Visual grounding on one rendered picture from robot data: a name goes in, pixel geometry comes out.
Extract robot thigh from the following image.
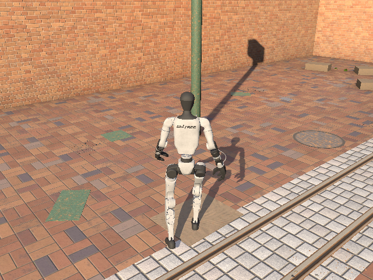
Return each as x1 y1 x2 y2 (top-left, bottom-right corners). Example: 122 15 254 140
165 164 178 209
192 162 206 197

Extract robot right forearm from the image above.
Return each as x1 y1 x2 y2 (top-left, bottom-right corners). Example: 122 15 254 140
210 141 224 168

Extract robot left forearm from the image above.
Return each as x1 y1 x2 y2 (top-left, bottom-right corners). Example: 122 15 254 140
155 139 164 155

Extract robot left upper arm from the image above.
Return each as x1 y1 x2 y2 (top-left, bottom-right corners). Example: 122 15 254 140
159 117 175 148

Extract robot right hand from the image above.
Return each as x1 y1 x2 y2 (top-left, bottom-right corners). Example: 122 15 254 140
213 166 226 181

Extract right robot thigh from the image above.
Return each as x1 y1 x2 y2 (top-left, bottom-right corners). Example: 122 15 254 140
192 162 206 197

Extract robot left hand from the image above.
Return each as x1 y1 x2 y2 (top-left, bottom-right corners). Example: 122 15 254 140
155 152 168 161

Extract robot right upper arm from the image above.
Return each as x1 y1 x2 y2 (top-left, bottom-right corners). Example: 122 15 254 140
199 117 215 150

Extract left robot thigh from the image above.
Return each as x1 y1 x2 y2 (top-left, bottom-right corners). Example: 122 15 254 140
165 164 178 209

